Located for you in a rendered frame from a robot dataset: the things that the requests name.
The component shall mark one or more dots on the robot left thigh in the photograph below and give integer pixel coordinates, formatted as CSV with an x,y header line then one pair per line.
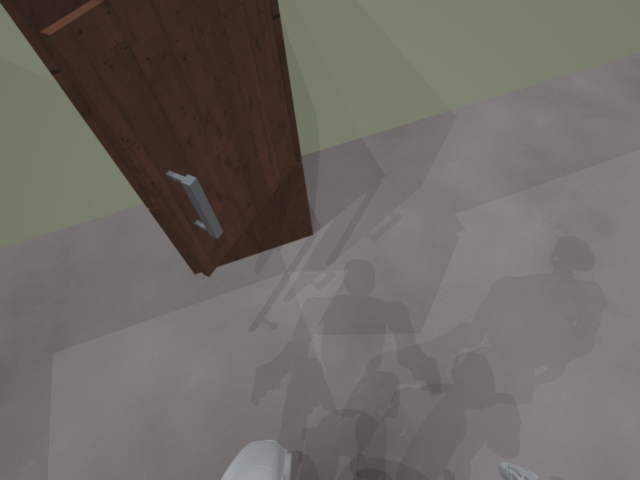
x,y
260,460

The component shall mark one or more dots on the cupboard door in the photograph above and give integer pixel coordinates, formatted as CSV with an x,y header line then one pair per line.
x,y
190,86

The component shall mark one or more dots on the handle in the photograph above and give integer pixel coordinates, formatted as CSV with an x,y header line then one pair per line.
x,y
200,203

